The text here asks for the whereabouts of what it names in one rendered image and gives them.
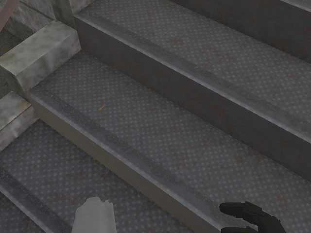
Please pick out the robot right hand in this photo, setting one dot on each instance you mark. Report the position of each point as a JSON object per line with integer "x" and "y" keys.
{"x": 253, "y": 214}

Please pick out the robot left thigh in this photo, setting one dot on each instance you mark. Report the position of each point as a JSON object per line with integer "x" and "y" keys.
{"x": 95, "y": 217}

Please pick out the robot left shin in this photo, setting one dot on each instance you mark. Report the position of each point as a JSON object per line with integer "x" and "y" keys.
{"x": 90, "y": 199}

